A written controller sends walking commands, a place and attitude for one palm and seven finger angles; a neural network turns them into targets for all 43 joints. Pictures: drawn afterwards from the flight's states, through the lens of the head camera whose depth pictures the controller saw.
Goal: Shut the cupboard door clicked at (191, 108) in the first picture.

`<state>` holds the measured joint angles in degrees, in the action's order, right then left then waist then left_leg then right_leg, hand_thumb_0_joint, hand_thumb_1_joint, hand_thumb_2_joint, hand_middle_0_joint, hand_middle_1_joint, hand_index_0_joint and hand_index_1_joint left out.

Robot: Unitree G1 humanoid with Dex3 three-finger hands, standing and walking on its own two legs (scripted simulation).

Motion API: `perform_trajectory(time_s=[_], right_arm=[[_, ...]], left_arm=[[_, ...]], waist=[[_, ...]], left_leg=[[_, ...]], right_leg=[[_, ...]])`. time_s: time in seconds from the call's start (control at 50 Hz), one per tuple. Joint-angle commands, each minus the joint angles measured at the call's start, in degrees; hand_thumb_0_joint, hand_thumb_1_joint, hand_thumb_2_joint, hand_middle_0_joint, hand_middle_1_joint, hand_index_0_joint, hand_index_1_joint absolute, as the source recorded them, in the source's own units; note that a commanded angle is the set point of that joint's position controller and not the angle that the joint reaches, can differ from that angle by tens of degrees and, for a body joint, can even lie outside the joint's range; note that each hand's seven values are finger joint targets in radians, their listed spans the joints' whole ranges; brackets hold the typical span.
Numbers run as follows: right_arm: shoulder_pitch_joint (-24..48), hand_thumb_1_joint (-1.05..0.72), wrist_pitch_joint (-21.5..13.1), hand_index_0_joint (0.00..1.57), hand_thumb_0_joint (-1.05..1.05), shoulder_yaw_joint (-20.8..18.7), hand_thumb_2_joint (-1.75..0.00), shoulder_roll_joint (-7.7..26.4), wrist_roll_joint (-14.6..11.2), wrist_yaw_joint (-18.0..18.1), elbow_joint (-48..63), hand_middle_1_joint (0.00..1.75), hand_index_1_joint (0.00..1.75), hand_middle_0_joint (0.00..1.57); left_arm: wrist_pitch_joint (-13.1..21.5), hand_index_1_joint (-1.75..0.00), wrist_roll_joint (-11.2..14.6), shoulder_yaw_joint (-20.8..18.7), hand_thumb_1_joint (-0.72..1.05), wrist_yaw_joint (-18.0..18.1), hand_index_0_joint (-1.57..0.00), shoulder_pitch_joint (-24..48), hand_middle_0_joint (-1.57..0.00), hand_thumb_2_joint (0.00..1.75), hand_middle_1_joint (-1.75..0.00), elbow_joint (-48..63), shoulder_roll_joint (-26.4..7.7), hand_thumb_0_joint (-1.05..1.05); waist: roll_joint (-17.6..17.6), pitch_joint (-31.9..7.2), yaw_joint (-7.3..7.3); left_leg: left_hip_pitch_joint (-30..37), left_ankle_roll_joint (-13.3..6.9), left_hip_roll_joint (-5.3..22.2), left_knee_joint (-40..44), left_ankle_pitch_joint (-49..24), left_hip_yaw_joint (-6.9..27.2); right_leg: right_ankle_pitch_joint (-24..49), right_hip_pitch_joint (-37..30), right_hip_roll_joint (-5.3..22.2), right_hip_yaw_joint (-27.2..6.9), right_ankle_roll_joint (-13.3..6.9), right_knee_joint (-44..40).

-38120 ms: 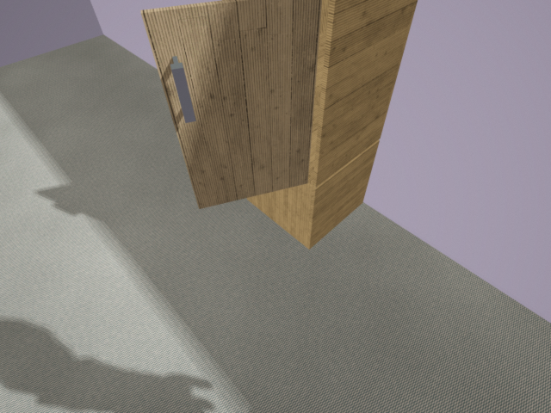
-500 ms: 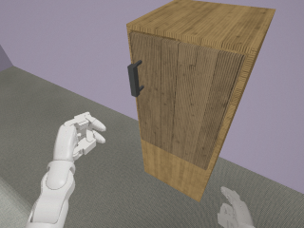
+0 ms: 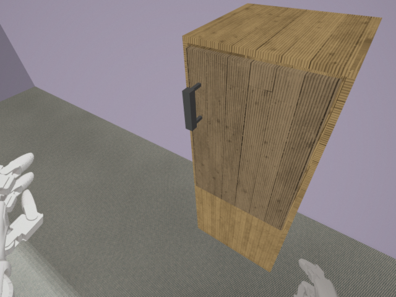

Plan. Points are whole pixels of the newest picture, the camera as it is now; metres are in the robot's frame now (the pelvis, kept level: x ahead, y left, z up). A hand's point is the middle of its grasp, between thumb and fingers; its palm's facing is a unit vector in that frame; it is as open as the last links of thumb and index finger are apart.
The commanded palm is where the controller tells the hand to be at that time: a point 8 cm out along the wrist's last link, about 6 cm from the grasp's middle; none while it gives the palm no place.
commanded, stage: draw the hand back to the body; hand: left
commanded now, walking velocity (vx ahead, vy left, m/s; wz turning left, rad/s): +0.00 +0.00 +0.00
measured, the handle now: (194, 106) +0.61 +0.10 +0.09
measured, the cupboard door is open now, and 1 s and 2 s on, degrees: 0 0 0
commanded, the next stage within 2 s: step back with the hand held close in 0.28 s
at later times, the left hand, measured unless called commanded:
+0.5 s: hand (51, 211) +0.19 +0.27 +0.15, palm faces +0.46 -0.78 -0.42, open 7.4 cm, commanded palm +0.14 +0.30 +0.17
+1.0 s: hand (24, 241) +0.14 +0.28 +0.15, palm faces +0.45 -0.75 -0.47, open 7.4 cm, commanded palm +0.08 +0.31 +0.17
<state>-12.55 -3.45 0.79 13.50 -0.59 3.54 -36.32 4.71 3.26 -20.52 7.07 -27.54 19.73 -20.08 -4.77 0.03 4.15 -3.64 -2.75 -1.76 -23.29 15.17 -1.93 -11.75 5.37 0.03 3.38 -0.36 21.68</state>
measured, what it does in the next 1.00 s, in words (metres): shifts its weight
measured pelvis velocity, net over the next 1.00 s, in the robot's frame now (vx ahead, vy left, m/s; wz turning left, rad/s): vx -0.07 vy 0.01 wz -0.03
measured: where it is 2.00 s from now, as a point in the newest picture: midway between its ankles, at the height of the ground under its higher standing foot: outside the picture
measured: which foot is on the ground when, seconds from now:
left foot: down 0.00-1.00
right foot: down 0.00-1.00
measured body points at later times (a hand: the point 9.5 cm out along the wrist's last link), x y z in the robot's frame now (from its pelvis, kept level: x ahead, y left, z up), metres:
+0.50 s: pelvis +0.00 +0.00 +0.00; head -0.02 -0.03 +0.45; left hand +0.16 +0.30 +0.18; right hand +0.18 -0.23 -0.09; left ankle -0.02 +0.08 -0.74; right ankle +0.01 -0.12 -0.74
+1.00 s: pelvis -0.07 +0.01 -0.02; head -0.07 +0.01 +0.43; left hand +0.11 +0.32 +0.18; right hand +0.09 -0.23 -0.10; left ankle -0.02 +0.08 -0.74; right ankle +0.01 -0.12 -0.74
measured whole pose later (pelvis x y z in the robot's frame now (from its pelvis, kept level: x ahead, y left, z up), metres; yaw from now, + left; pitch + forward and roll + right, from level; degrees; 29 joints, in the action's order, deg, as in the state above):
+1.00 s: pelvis -0.07 +0.01 -0.02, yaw -2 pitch -1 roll +0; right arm -14.0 -0.8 0.5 13.0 -0.9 4.6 -30.7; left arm 10.4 0.8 -24.8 8.9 -28.7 24.8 -22.9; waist -1.1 -0.7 0.2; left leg -21.3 -4.6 -1.9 -38.7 17.3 -4.6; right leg -12.3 23.4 0.9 1.2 0.6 36.5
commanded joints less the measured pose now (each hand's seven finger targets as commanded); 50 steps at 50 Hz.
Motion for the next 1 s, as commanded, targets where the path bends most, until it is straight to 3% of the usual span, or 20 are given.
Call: perform_trajectory(time_s=[0.0,0.04,0.16,0.24,0.32,0.34,0.38,0.4,0.42,0.44,0.5,0.56,0.62,0.66,0.68,0.78,0.86,0.94,0.96,0.98], right_arm=[[8.2,-0.9,-4.3,0.2,0.0,-2.3,-0.9,6.2,0.0,1.0,8.6,0.3,0.3,0.2],[8.3,-0.9,-4.6,0.2,0.0,-2.3,-0.9,6.0,0.1,1.1,8.6,0.3,0.3,0.2],[9.0,-0.9,-4.7,0.2,0.0,-2.0,-0.9,5.5,0.4,1.2,8.4,0.3,0.3,0.2],[8.9,-0.9,-4.5,0.2,0.0,-1.8,-0.9,5.0,0.2,0.9,8.7,0.3,0.3,0.2],[8.8,-0.9,-4.3,0.2,0.0,-1.9,-0.9,5.1,0.3,0.9,8.9,0.3,0.3,0.2],[8.6,-0.9,-4.3,0.2,0.0,-2.0,-0.9,5.2,0.3,0.9,8.9,0.3,0.3,0.2],[8.7,-0.9,-4.3,0.2,0.0,-2.0,-0.9,5.1,0.3,1.0,9.2,0.3,0.3,0.2],[7.5,-0.9,-3.3,0.2,0.0,-2.8,-0.9,7.5,-0.4,0.9,11.0,0.3,0.3,0.2],[6.7,-0.9,-2.7,0.2,0.0,-2.8,-0.9,6.6,-0.2,1.0,10.3,0.3,0.3,0.2],[6.6,-0.9,-2.3,0.2,0.0,-2.9,-0.9,6.6,-0.1,0.8,10.4,0.3,0.3,0.2],[5.9,-0.9,-1.3,0.2,0.0,-3.5,-0.9,6.7,-0.2,0.7,10.5,0.3,0.3,0.2],[5.9,-0.9,-0.2,0.2,0.0,-4.0,-0.9,7.2,-0.5,1.0,11.2,0.3,0.3,0.2],[5.9,-0.9,1.0,0.2,0.0,-4.1,-0.9,7.3,-0.7,1.5,12.6,0.3,0.3,0.2],[6.4,-0.9,1.5,0.2,0.0,-4.3,-0.9,7.5,-0.5,2.0,13.1,0.3,0.3,0.2],[6.0,-0.9,1.7,0.2,0.0,-4.2,-0.9,7.1,-0.7,2.0,13.5,0.3,0.3,0.2],[5.5,-0.9,1.3,0.2,0.0,-4.1,-0.9,7.7,-0.2,2.1,14.0,0.3,0.3,0.2],[5.3,-0.9,0.3,0.2,0.0,-4.3,-0.9,8.5,0.1,2.2,14.1,0.3,0.3,0.2],[3.9,-0.9,-0.2,0.2,0.0,-4.0,-0.9,8.0,-0.4,1.8,14.5,0.3,0.3,0.2],[4.1,-0.9,-0.2,0.2,0.0,-4.2,-0.9,8.3,-0.2,1.9,14.3,0.3,0.3,0.2],[3.8,-0.9,-0.4,0.2,0.0,-3.9,-0.9,7.4,-0.3,1.7,14.2,0.3,0.3,0.2]], left_arm=[[4.0,-0.3,-0.4,-2.7,0.9,0.9,-0.2,10.6,-0.2,0.9,-0.3,12.3,-8.5,0.0],[4.1,-0.3,-0.5,-3.3,0.9,1.1,-0.2,10.1,-0.2,0.9,-0.3,12.0,-9.0,0.0],[4.4,-0.3,-0.2,-6.4,0.9,1.1,-0.2,8.2,-0.2,0.9,-0.3,13.2,-11.5,0.0],[4.4,-0.3,0.0,-5.7,0.9,0.8,-0.2,7.4,-0.2,0.9,-0.3,13.2,-10.1,0.0],[4.0,-0.3,0.3,-5.4,0.9,0.5,-0.2,6.8,-0.2,0.9,-0.3,12.2,-9.6,0.0],[4.1,-0.3,0.2,-5.8,0.9,0.6,-0.2,6.7,-0.2,0.9,-0.3,12.3,-9.9,0.0],[4.0,-0.3,0.3,-5.5,0.9,0.5,-0.2,6.7,-0.2,0.9,-0.3,12.6,-9.8,0.0],[6.0,-0.3,0.4,-12.1,0.9,0.9,-0.2,11.5,-0.2,0.9,-0.3,14.7,-16.8,0.0],[6.2,-0.3,0.5,-8.5,0.9,0.5,-0.2,5.8,-0.2,0.9,-0.3,11.0,-12.3,0.0],[6.6,-0.3,0.2,-6.9,0.9,0.4,-0.2,4.1,-0.2,0.9,-0.3,10.9,-10.8,0.0],[7.4,-0.3,0.2,-7.6,0.9,1.1,-0.2,1.7,-0.2,0.9,-0.3,12.4,-11.8,0.0],[7.5,-0.3,0.4,-9.5,0.9,2.0,-0.2,0.1,-0.2,0.9,-0.3,15.3,-13.9,0.0],[7.2,-0.3,0.5,-10.5,0.9,2.5,-0.2,-1.8,-0.2,0.9,-0.3,17.1,-14.6,0.0],[7.0,-0.3,0.4,-12.4,0.9,2.8,-0.2,-2.1,-0.2,0.9,-0.3,18.0,-16.2,0.0],[6.9,-0.3,0.4,-11.6,0.9,2.7,-0.2,-2.6,-0.2,0.9,-0.3,18.0,-15.3,0.0],[7.5,-0.3,-0.2,-10.9,0.9,2.5,-0.2,-1.7,-0.2,0.9,-0.3,17.8,-13.8,0.0],[8.5,-0.3,-1.6,-12.4,0.9,2.7,-0.2,1.3,-0.2,0.9,-0.3,17.1,-14.3,0.0],[9.3,-0.3,-2.5,-11.5,0.9,2.9,-0.2,2.3,-0.2,0.9,-0.3,15.8,-13.2,0.0],[9.6,-0.3,-2.8,-12.9,0.9,3.1,-0.2,2.9,-0.2,0.9,-0.3,16.2,-15.0,0.0],[9.8,-0.3,-2.7,-11.3,0.9,3.2,-0.2,3.2,-0.2,0.9,-0.3,16.4,-13.6,0.0]], waist=[[0.2,-1.4,-1.71],[2.1,-2.2,-1.34],[-0.3,-2.6,-0.42],[-1.4,-1.8,-0.65],[0.0,-0.6,-0.8],[1.5,-1.4,-0.78],[0.3,-2.3,-0.69],[0.3,-0.1,-2.91],[3.0,-1.5,-3.24],[4.8,-2.4,-3.5],[4.4,-7.8,-3.88],[3.3,-11.3,-4.02],[2.9,-11.9,-4.0],[0.2,-12.2,-3.57],[0.8,-11.7,-3.67],[-1.8,-7.2,-3.63],[-2.8,-4.1,-3.57],[3.6,-2.7,-4.53],[4.6,-2.8,-4.42],[6.9,-2.0,-4.77]], left_leg=[[-3.9,2.8,3.2,5.0,-11.9,3.3],[-4.0,2.5,3.0,5.1,-10.4,3.3],[-5.1,2.7,2.8,4.8,-11.2,2.9],[-5.2,2.8,2.9,5.0,-11.3,2.5],[-5.4,2.7,3.1,5.0,-10.7,2.3],[-5.4,2.6,3.0,5.0,-10.6,2.5],[-4.8,2.4,3.0,4.8,-11.6,2.1],[-10.6,0.8,4.5,2.4,-5.6,3.8],[-9.8,0.7,4.1,0.2,-4.7,4.2],[-9.2,0.8,3.9,-1.4,-5.1,4.0],[-9.1,1.5,4.4,-4.9,-10.2,4.3],[-10.0,2.3,5.3,-6.5,-17.7,4.9],[-10.5,2.9,6.9,-5.4,-25.8,6.0],[-11.7,2.6,8.2,-4.1,-28.8,6.6],[-12.7,2.8,8.7,-3.6,-29.6,7.0],[-23.0,0.3,11.8,2.1,-14.2,9.4],[-37.0,-2.6,13.1,6.3,9.7,11.1],[-43.1,-3.1,9.5,1.5,24.0,9.3],[-41.6,-2.8,8.1,-1.3,24.6,8.7],[-39.4,-2.1,6.7,-4.8,23.8,8.2]], right_leg=[[4.8,0.0,0.2,-1.3,-0.7,-2.2],[3.8,-0.6,0.2,-1.2,-0.7,-2.2],[5.1,-2.8,0.3,-1.7,-1.0,-2.6],[5.2,-2.4,0.3,-1.7,-0.9,-2.5],[5.0,-1.7,0.3,-1.9,-0.8,-3.0],[4.8,-2.0,0.2,-1.7,-0.8,-2.9],[5.9,-2.4,0.5,-2.1,-0.7,-2.8],[7.9,1.4,3.3,-8.1,-1.4,-4.1],[7.2,3.2,5.7,-9.4,-2.1,-4.6],[6.7,4.9,6.9,-10.3,-2.6,-4.9],[15.1,3.6,9.4,-11.2,-4.0,-0.8],[23.4,2.0,9.8,-10.1,-4.3,4.1],[25.0,2.9,7.6,-8.1,-2.8,9.0],[23.7,2.7,5.8,-7.0,-1.5,11.0],[22.3,2.4,5.3,-6.6,-1.3,12.0],[10.0,1.2,2.2,-5.7,0.4,15.3],[6.5,-4.8,1.1,-5.9,1.0,19.0],[2.3,-4.4,4.0,-10.9,-0.2,15.7],[-1.2,-1.7,5.3,-13.5,-0.9,12.3],[-6.0,2.7,7.4,-16.0,-2.0,8.5]])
